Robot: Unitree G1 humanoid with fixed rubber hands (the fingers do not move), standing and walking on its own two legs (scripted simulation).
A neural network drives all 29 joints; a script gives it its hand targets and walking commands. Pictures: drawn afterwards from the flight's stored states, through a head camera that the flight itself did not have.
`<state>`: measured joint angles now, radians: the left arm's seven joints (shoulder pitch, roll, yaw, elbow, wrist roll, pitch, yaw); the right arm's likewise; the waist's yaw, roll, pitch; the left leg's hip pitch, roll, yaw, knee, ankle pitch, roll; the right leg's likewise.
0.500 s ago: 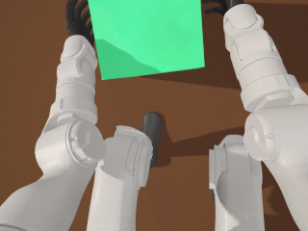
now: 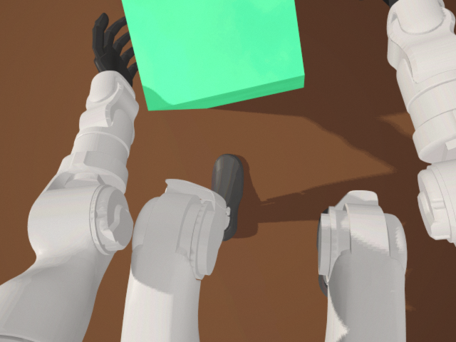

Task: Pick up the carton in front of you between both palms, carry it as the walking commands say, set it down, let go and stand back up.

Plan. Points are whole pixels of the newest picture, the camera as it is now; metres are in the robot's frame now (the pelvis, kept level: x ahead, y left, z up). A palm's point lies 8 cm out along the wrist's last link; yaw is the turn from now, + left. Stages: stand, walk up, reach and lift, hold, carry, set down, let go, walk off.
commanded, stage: set down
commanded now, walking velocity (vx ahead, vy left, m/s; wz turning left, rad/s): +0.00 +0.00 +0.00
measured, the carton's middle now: (229, 34) +0.53 +0.09 -0.26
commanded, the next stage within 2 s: let go in 1.04 s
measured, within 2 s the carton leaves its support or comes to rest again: neither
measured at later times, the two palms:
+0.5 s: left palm (49, 66) +0.46 +0.24 -0.04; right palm out of the picture +0.57 -0.13 -0.03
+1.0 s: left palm out of the picture +0.45 +0.24 +0.12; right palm out of the picture +0.58 -0.14 +0.12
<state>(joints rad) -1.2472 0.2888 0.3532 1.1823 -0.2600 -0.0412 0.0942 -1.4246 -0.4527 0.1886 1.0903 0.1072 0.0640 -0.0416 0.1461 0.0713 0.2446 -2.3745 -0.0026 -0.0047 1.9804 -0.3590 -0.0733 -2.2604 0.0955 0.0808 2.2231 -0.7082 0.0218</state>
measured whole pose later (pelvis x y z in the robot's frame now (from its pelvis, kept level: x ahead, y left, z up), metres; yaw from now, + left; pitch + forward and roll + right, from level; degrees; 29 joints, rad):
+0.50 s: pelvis +0.00 +0.01 +0.09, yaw -2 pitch +46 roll +0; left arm -1.00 0.09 0.33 0.69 -0.12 0.11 0.20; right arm -1.36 -0.44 -0.01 1.08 0.07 0.14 0.03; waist 0.17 -0.03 0.03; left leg -2.19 -0.02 -0.04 1.71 -0.33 -0.05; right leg -2.06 0.06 0.04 1.90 -0.65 0.02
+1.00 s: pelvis +0.03 +0.00 +0.21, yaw -3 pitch +46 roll +0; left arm -0.79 0.02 0.38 0.54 -0.03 0.17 0.14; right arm -1.17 -0.38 -0.11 0.97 -0.04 0.19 0.08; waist 0.18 -0.05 -0.10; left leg -1.80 0.00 -0.04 1.26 -0.27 -0.04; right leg -1.69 0.06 0.05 1.41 -0.53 0.01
